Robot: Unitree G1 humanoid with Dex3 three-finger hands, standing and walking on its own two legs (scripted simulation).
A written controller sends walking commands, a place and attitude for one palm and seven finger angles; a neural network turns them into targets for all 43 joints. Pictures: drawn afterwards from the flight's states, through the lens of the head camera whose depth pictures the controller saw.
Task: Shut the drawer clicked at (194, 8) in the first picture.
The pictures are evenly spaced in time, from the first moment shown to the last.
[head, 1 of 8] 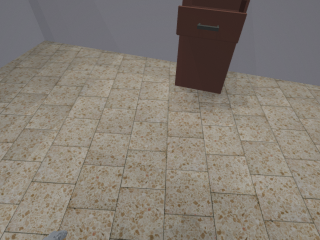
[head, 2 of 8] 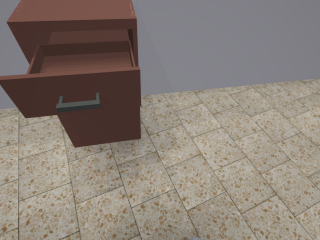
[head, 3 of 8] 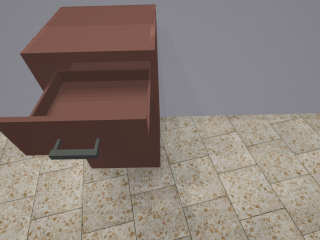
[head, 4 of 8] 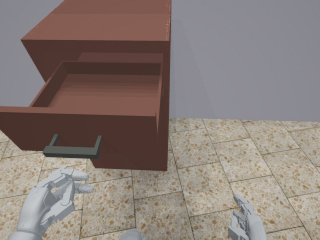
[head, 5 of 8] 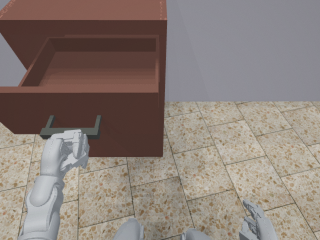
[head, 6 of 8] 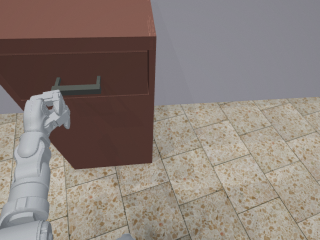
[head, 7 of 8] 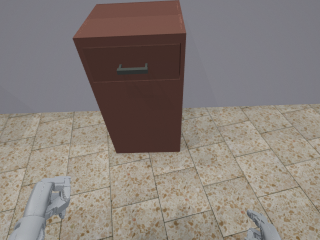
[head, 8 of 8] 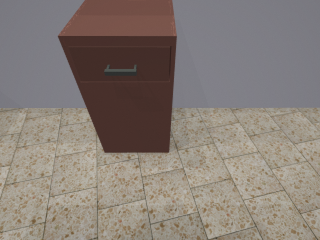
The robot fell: no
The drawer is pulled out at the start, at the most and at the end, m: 0.28 0.28 0.00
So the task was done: yes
